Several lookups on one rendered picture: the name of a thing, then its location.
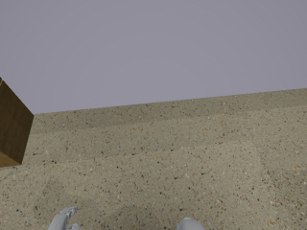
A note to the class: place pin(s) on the cupboard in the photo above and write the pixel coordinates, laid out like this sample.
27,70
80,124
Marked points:
15,125

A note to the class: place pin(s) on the left robot hand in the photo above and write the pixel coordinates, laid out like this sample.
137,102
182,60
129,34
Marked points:
59,222

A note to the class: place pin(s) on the robot right thigh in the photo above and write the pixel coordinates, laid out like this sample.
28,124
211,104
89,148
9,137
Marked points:
189,224

